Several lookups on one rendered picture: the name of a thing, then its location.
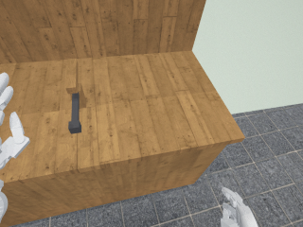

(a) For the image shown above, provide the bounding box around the right robot hand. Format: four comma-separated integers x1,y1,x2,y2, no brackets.
221,187,258,227

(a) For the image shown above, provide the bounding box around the counter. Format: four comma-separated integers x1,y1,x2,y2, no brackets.
0,0,245,227

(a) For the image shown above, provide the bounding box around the left robot hand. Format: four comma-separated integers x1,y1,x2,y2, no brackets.
0,72,30,170

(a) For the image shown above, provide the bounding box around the tap lever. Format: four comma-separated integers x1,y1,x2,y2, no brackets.
68,92,81,134

